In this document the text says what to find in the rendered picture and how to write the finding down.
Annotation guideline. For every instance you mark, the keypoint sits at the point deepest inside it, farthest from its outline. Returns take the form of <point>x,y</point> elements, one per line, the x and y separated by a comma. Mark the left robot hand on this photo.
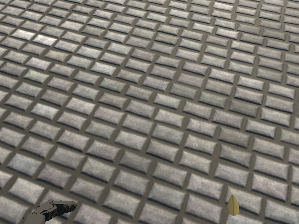
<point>48,210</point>

